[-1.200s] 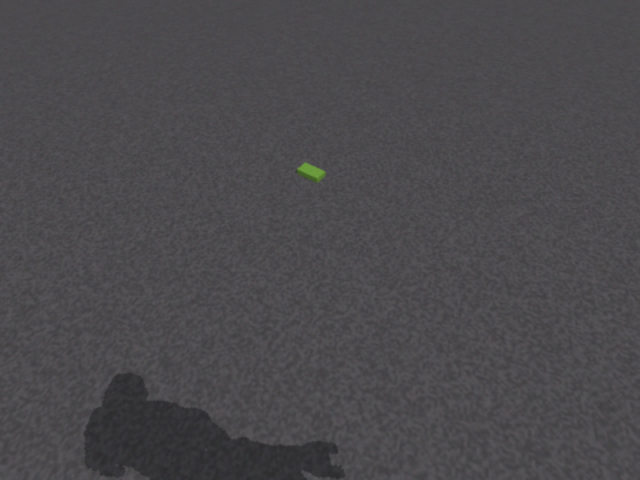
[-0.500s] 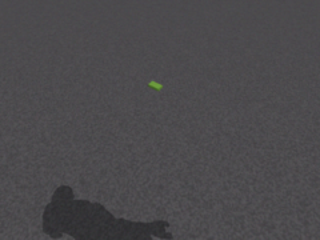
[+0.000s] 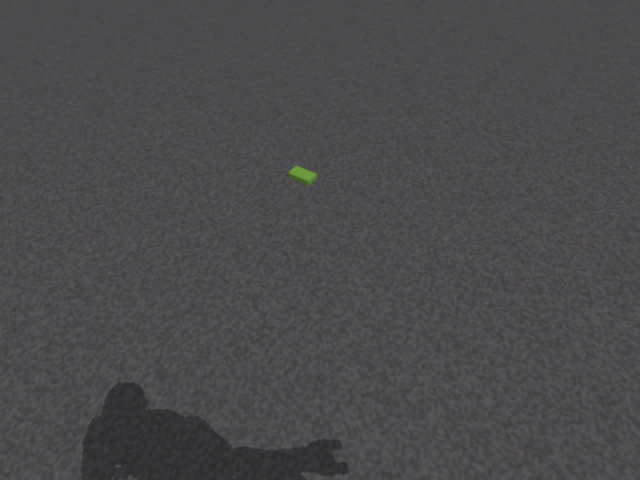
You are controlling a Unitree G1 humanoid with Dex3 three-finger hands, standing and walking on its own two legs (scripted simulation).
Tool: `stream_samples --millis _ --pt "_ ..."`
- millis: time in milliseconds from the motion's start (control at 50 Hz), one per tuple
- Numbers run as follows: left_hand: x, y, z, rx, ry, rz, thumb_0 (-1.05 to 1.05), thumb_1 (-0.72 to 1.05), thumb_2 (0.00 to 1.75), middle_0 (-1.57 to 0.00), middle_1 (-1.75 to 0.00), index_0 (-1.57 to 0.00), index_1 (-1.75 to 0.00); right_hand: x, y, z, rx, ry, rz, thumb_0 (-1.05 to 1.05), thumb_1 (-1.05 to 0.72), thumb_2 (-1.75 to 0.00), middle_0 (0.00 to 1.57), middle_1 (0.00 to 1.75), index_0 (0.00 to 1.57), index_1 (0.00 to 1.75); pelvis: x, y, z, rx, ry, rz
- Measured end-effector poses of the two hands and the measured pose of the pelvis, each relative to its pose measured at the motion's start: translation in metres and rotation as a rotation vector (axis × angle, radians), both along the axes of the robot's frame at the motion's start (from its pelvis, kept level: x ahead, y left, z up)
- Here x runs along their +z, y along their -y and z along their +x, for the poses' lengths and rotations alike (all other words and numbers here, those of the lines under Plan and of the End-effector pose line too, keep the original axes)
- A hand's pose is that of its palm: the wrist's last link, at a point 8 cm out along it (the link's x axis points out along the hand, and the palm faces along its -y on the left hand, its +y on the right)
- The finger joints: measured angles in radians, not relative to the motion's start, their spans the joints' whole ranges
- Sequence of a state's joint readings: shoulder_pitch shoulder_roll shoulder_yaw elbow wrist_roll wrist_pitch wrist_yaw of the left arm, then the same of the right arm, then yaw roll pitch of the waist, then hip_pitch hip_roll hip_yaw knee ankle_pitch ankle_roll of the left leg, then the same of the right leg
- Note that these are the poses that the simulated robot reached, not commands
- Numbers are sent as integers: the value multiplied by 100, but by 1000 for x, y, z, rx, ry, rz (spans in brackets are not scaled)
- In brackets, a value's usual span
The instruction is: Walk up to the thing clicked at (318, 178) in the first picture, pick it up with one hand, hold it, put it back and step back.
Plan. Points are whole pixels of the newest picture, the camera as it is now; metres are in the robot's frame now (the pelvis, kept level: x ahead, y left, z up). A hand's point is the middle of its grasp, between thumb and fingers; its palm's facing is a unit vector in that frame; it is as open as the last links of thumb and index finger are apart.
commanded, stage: walk up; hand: left
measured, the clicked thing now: (302, 175) +1.61 +0.17 -0.76
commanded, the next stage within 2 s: none
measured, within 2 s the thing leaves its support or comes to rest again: neither
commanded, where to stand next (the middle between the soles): +1.09 +0.16 m, yaw -33 degrees
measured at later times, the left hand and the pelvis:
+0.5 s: hand (127, 381) +0.30 +0.34 -0.13, palm faces -0.27 -0.87 -0.41, open 7.4 cm; pelvis +0.15 +0.08 +0.00, yaw -13 degrees
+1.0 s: hand (177, 270) +0.55 +0.35 -0.18, palm faces -0.37 -0.82 -0.43, open 7.4 cm; pelvis +0.40 +0.10 -0.04, yaw -21 degrees
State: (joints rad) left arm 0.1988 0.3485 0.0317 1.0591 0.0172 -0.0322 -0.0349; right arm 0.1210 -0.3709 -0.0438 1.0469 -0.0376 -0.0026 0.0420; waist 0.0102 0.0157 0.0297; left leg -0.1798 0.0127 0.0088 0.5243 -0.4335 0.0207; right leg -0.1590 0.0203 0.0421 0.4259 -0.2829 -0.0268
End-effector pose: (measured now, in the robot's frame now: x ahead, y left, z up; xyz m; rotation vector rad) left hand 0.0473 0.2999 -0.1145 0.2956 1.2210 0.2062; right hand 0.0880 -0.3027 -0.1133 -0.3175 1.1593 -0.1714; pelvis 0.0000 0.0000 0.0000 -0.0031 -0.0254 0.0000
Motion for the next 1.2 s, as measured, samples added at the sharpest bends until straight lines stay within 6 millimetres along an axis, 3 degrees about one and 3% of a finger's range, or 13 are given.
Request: stream_samples --millis 140,240,300,420,500,580,660,760,880,980,1060,1200 --pt "4 -42 4 -28 -50 30 1 90 89 -21 -30 -20 -30 16 0 24 -17 70 -51 1 -91 -90 20 30 20 30 -3 -30 22 -70 -8 -25" --pt "-11 -87 40 -80 -84 57 1 90 89 -21 -30 -20 -30 22 -19 37 -51 119 -103 1 -91 -90 20 30 20 30 -15 -61 51 -114 0 -10" --pt "-9 -97 82 -145 -83 69 1 90 89 -21 -30 -20 -30 25 -33 27 -132 123 -97 1 -91 -90 20 30 20 30 -11 -71 69 -150 4 -2" --pt "12 -96 182 -255 25 56 1 91 89 -21 -30 -20 -30 22 -56 6 -245 43 -51 1 -90 -90 20 30 20 30 0 -79 114 -201 13 2" --pt "24 -85 253 -324 75 73 1 91 89 -21 -30 -20 -30 7 -63 1 -308 -14 -20 1 -90 -90 20 30 20 30 -2 -78 148 -229 20 11" --pt "30 -60 328 -394 139 90 1 91 89 -21 -30 -20 -30 -14 -63 9 -361 -67 11 1 -90 -90 20 30 20 30 -12 -70 188 -260 22 16" --pt "26 -34 392 -426 247 100 1 91 89 -21 -30 -20 -30 -38 -57 38 -375 -107 33 1 -90 -90 20 30 20 30 -29 -56 226 -275 27 -16" --pt "27 -22 424 -409 270 69 0 90 89 -21 -30 -20 -30 -31 -52 111 -335 -52 38 1 -91 -90 20 30 20 30 -22 -56 268 -297 34 -32" --pt "13 -42 453 -425 173 63 1 90 89 -21 -30 -20 -30 -7 -44 197 -313 53 -4 1 -91 -90 20 30 20 30 -19 -68 326 -331 22 -44" --pt "-13 -80 501 -438 101 76 1 90 89 -21 -30 -21 -30 5 -47 252 -327 87 -89 1 -91 -90 20 30 20 30 -33 -90 388 -359 7 -40" --pt "-26 -94 554 -465 42 111 1 90 89 -21 -30 -20 -30 8 -63 268 -403 90 -125 1 -91 -90 20 30 20 30 -37 -103 426 -392 7 -16" --pt "-1 -74 646 -530 80 80 1 91 89 -21 -30 -20 -30 11 -101 281 -479 -43 -57 1 -90 -90 20 30 20 30 -15 -102 489 -426 3 -8"
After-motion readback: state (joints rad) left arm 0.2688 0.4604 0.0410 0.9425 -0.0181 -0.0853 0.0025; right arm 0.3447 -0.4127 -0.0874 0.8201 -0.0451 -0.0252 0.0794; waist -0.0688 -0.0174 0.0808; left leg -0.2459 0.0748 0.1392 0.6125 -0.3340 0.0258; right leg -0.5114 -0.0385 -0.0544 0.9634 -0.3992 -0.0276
